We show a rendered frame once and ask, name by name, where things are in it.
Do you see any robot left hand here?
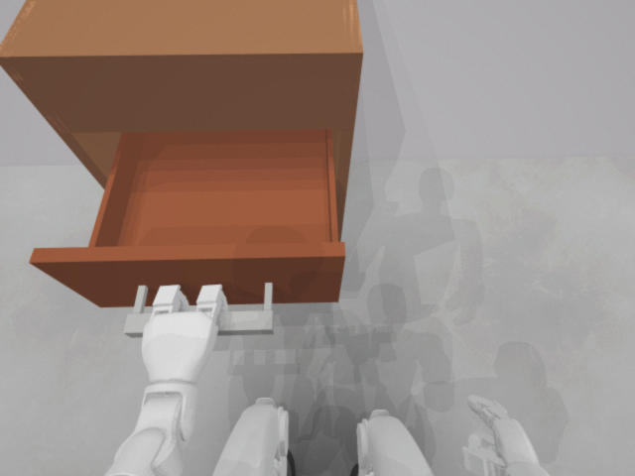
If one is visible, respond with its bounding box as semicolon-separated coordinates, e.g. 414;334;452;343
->
142;285;228;385

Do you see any handle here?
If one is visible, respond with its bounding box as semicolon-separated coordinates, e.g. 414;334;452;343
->
123;283;275;338

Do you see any robot thigh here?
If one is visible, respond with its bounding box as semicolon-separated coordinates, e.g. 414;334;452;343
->
357;416;434;476
212;405;289;476

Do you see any cabinet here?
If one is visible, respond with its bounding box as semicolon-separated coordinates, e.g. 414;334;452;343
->
0;0;363;242

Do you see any right robot thigh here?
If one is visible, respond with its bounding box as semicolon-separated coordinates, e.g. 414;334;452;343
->
357;416;434;476

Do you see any left robot thigh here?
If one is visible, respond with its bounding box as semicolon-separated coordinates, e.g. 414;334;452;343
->
212;405;289;476

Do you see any drawer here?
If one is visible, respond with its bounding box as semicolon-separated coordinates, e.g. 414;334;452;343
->
29;129;345;307

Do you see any robot right hand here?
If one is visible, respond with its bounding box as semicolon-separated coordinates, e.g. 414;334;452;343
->
462;395;540;476

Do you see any robot left forearm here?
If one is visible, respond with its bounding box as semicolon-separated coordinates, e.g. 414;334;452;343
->
104;381;199;476

